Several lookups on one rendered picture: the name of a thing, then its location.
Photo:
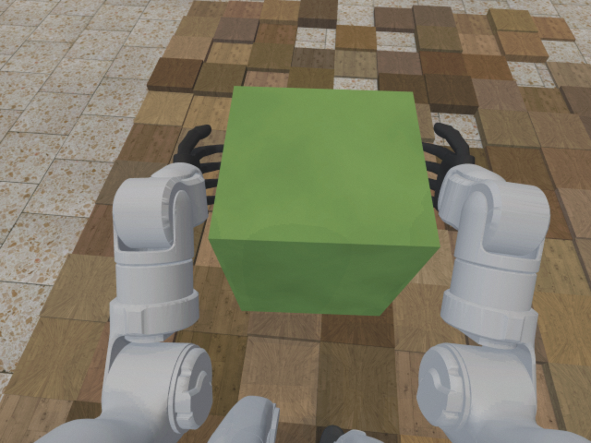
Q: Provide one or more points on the robot left hand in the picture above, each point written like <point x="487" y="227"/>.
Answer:
<point x="189" y="154"/>

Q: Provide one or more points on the robot right upper arm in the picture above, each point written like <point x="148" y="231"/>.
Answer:
<point x="480" y="394"/>

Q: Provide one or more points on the robot left upper arm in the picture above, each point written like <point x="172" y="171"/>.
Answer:
<point x="154" y="393"/>

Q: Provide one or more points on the carton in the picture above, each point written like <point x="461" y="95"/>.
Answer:
<point x="323" y="204"/>

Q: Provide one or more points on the robot right hand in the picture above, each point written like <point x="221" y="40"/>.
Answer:
<point x="449" y="158"/>

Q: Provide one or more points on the robot left forearm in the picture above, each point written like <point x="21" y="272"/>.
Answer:
<point x="154" y="220"/>

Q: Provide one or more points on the robot right shin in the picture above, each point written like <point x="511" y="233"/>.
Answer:
<point x="352" y="432"/>

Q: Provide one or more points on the robot left thigh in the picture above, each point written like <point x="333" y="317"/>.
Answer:
<point x="253" y="419"/>

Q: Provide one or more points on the robot right forearm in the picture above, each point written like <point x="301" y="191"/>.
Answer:
<point x="501" y="233"/>

